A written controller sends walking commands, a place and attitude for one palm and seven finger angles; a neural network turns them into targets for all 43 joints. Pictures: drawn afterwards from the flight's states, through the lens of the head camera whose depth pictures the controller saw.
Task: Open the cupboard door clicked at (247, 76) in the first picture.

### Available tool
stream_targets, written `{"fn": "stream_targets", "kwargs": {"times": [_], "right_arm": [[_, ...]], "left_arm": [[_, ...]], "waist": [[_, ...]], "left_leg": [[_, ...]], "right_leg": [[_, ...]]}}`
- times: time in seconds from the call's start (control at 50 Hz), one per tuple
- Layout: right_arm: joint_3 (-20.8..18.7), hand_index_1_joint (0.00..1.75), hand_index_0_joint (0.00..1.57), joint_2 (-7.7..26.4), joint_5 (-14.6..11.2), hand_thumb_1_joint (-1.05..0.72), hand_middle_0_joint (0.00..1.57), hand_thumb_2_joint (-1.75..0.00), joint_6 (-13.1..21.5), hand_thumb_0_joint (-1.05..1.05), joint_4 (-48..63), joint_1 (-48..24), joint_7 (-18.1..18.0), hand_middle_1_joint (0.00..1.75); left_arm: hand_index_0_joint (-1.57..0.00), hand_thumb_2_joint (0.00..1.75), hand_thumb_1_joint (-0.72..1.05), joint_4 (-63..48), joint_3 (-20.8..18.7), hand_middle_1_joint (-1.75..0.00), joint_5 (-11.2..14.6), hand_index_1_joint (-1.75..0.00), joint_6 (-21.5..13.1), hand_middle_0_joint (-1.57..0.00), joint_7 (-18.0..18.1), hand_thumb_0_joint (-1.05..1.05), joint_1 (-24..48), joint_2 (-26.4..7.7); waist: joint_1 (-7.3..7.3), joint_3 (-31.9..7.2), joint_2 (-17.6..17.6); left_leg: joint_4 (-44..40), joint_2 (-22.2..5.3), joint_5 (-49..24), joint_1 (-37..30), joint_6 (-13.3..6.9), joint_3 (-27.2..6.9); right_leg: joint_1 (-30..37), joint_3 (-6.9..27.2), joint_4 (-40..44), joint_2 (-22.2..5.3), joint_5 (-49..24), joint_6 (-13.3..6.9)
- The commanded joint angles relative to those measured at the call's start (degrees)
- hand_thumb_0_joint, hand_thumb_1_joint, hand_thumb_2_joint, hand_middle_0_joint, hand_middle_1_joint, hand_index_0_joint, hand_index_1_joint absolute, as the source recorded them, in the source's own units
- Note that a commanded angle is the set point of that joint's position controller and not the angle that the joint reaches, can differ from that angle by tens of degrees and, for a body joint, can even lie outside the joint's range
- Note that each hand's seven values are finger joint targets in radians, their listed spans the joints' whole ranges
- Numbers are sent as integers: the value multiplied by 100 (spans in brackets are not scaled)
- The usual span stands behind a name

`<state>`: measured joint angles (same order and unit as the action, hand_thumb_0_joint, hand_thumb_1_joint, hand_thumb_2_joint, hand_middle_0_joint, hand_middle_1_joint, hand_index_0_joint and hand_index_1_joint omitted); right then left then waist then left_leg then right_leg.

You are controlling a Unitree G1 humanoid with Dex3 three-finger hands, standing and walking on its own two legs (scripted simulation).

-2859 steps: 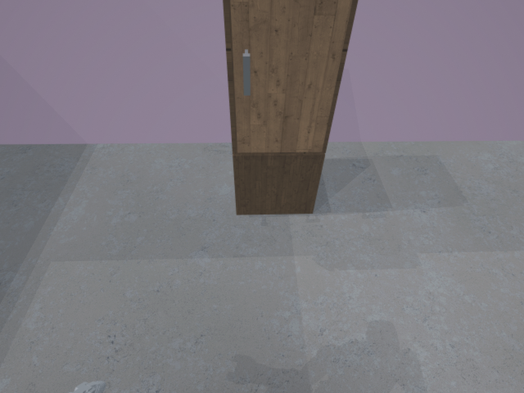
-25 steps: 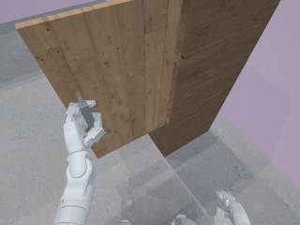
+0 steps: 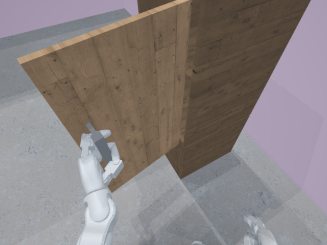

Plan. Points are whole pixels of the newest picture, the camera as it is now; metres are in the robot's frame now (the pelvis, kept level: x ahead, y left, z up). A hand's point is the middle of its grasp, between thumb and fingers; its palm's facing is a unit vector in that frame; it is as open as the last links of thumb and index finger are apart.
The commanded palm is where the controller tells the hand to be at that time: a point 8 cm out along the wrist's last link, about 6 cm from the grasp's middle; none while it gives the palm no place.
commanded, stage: open thumb and fingers to let go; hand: left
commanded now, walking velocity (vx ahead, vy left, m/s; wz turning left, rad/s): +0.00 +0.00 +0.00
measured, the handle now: (100, 145) +0.34 +0.17 +0.05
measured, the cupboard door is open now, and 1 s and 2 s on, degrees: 100 100 100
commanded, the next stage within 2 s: slide the hand sideways off the handle in 0.74 s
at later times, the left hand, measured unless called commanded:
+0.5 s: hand (116, 164) +0.29 +0.12 +0.05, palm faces +0.34 -0.94 +0.01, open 13.6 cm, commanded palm +0.25 +0.17 +0.05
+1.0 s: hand (110, 175) +0.27 +0.13 +0.05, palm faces +0.06 -0.99 -0.13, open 16.4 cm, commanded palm +0.25 +0.16 +0.05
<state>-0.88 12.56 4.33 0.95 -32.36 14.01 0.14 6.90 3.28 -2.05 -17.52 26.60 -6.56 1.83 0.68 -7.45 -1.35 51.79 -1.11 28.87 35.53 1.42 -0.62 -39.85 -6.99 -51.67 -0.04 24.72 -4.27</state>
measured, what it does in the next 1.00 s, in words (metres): stands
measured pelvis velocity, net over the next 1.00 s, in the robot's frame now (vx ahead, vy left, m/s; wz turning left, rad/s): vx -0.04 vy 0.03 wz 0.01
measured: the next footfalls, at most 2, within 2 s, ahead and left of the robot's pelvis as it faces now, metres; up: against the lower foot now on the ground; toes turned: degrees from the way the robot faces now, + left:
none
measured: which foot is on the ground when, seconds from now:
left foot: down 0.00-1.00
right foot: down 0.00-1.00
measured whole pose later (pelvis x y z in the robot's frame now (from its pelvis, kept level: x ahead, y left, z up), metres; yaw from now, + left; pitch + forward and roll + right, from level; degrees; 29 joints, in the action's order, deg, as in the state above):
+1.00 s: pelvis -0.04 +0.03 -0.01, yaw +1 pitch +11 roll -1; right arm 1.2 12.1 2.2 3.5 -33.0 13.5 -1.3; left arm 12.7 6.1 -1.5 -18.7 9.1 0.9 -5.8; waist -0.8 -5.9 -1.8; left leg 56.8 0.8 27.7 39.9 -0.9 -0.7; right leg -42.7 -7.0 -54.3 -2.1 22.4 -2.5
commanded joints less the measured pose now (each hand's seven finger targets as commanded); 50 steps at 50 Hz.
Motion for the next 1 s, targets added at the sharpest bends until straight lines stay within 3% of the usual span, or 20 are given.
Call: {"fn": "stream_targets", "kwargs": {"times": [0.0, 0.04, 0.1, 0.18, 0.3, 0.38, 0.4, 0.58, 0.68, 0.7, 0.76, 0.82, 0.84, 0.86, 0.88, 0.9, 0.94, 0.98], "right_arm": [[-147, 30, 20, 410, -38, -90, 20, -90, 266, 0, 773, -214, -80, 30], [-162, 30, 20, 400, -56, -90, 20, -90, 281, 0, 796, -179, -78, 30], [-153, 30, 20, 429, -79, -90, 20, -90, 254, 0, 825, -178, -91, 30], [-143, 30, 20, 418, -76, -90, 20, -90, 260, 0, 854, -207, -101, 30], [-112, 30, 20, 401, -55, -90, 20, -90, 263, 0, 884, -282, -86, 30], [-94, 30, 20, 374, -66, -90, 20, -90, 282, 0, 906, -321, -54, 30], [-96, 30, 20, 396, -62, -90, 20, -90, 280, 0, 919, -308, -49, 30], [-76, 30, 20, 399, -40, -90, 20, -90, 315, 0, 899, -392, -38, 30], [-77, 30, 20, 404, -41, -90, 20, -90, 346, 0, 873, -447, -52, 30], [-73, 30, 20, 430, -46, -90, 20, -90, 344, 0, 857, -422, -65, 30], [-41, 30, 20, 413, -39, -90, 20, -90, 333, 0, 814, -500, -92, 30], [-32, 30, 20, 426, -56, -90, 20, -90, 359, 0, 772, -545, -111, 30], [-27, 30, 20, 603, -67, -90, 20, -90, 393, 0, 576, -217, -114, 30], [-56, 30, 20, 588, -115, -90, 20, -90, 428, 0, 676, -196, -150, 30], [-67, 30, 20, 594, -131, -90, 20, -90, 439, 0, 704, -189, -184, 30], [-61, 30, 20, 600, -165, -90, 20, -90, 474, 0, 750, -199, -205, 30], [-20, 30, 20, 614, -289, -90, 20, -90, 602, 0, 798, -227, -237, 30], [43, 30, 20, 662, -430, -90, 20, -90, 723, 0, 890, -275, -291, 30]], "left_arm": [[-38, 75, 55, -1215, 169, -131, -80, -131, -493, -38, -289, 0, 839, -100], [-36, 69, 41, -1343, 289, -130, 39, -130, -499, -36, -382, 0, 732, 52], [-35, 60, 20, -1319, 193, -127, 130, -127, -441, -35, -437, 0, 545, -33], [-33, 48, -8, -1271, 159, -124, 122, -124, -424, -33, -394, 0, 615, -28], [-30, 30, -50, -1234, 160, -120, 23, -120, -460, -30, -323, 0, 839, -33], [-28, 30, -50, -1273, 376, -110, -29, -110, -444, -28, -263, 0, 959, 173], [-27, 30, -50, -1223, 336, -105, -32, -105, -420, -27, -228, 0, 875, 139], [-20, 30, -50, -1152, 632, -60, -348, -60, -312, -20, 120, 0, 1443, 334], [-16, 30, -50, -1063, 798, -35, -376, -35, -234, -16, 208, 0, 1730, 507], [-15, 30, -50, -972, 704, -30, -385, -30, -209, -15, 232, 0, 1809, 389], [-15, 30, -50, -849, 704, -30, -400, -30, -186, -15, 274, 0, 2119, 409], [-15, 30, -50, -677, 726, -30, -319, -30, -197, -15, 261, 0, 2370, 463], [-15, 30, -50, -576, 1554, -30, -873, -30, -357, -15, -802, 0, 2292, -114], [-15, 30, -50, -846, 1159, -30, -691, -30, -540, -15, -1356, 0, 2654, -474], [-15, 30, -50, -937, 1067, -30, -618, -30, -650, -15, -1691, 0, 2654, -657], [-15, 30, -50, -1066, 1138, -30, -529, -30, -687, -15, -1981, 0, 2704, -659], [-15, 30, -50, -945, 1233, -30, -163, -30, -674, -15, -2662, 0, 2629, -611], [-15, 30, -50, -908, 1307, -30, 456, -30, -505, -15, -3341, 0, 2732, -486]], "waist": [[7, -1621, 323], [-9, -1757, 282], [-30, -1721, 473], [-20, -1511, 690], [-80, -1472, 454], [-62, -1389, 248], [-68, -1384, 401], [-12, -1344, 302], [20, -1353, 228], [34, -1315, 398], [44, -1266, 292], [106, -1171, 457], [485, -1085, 619], [362, -1338, 369], [263, -1570, 201], [263, -1679, -24], [337, -1408, 0], [425, -1273, 90]], "left_leg": [[-325, 218, -1968, 185, -178, 81], [-337, 224, -2162, 47, -168, 92], [-361, 224, -2212, 89, -160, 62], [-421, 206, -2042, 124, -168, 34], [-416, 208, -2075, 78, -178, 23], [-460, 191, -2060, -40, -160, 15], [-463, 180, -2052, -11, -166, -15], [-489, 154, -1730, 0, -141, -86], [-503, 143, -1582, -22, -131, -99], [-517, 143, -1500, 41, -131, -135], [-534, 167, -1272, 91, -147, -112], [-559, 162, -1070, 139, -159, -150], [-395, 147, -1031, 41, -245, -118], [-372, 168, -1114, 85, -264, -144], [-396, 186, -1184, -23, -264, -148], [-386, 198, -1249, -107, -256, -151], [-428, 204, -1015, -85, -262, -177], [-519, 228, -729, -89, -297, -225]], "right_leg": [[2062, 924, 665, -295, -3082, 366], [2112, 810, 587, -275, -3337, 352], [2189, 782, 594, -266, -3455, 351], [2030, 718, 622, -243, -3076, 360], [1794, 642, 568, -184, -2695, 279], [1555, 514, 509, -133, -2403, 241], [1546, 496, 524, -116, -2338, 235], [1144, 388, 437, -78, -1644, 199], [1011, 360, 461, -66, -1394, 198], [1026, 368, 499, -64, -1291, 195], [952, 404, 548, -82, -1057, 207], [879, 397, 621, -84, -792, 226], [696, 547, 581, -121, -1067, 230], [832, 573, 517, -156, -1242, 194], [977, 601, 469, -154, -1332, 172], [999, 612, 437, -156, -1394, 162], [903, 610, 555, -143, -1163, 190], [945, 594, 716, -111, -860, 214]]}}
